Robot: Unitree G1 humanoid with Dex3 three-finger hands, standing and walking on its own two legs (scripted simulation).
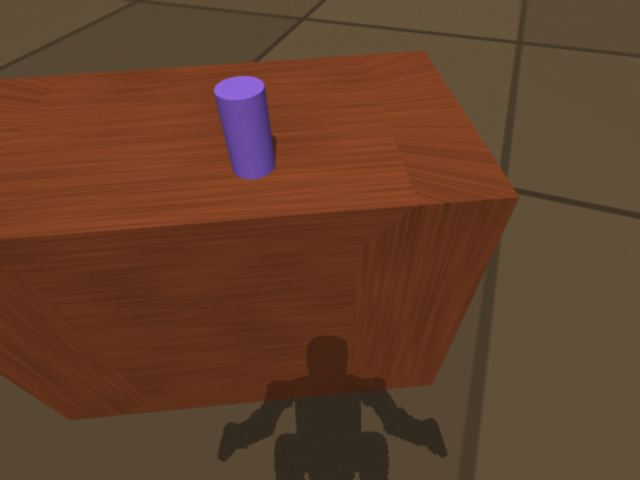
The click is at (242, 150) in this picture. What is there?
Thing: squat round
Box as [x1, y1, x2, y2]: [214, 76, 274, 178]
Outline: 231,77 219,82 214,88 214,93 232,168 234,173 240,177 258,178 269,173 274,167 274,158 264,85 261,80 251,76
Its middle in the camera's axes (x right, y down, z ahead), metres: -0.13 -0.19 +0.69
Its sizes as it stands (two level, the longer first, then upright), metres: 0.081 0.081 0.155
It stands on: a support 0.80 m high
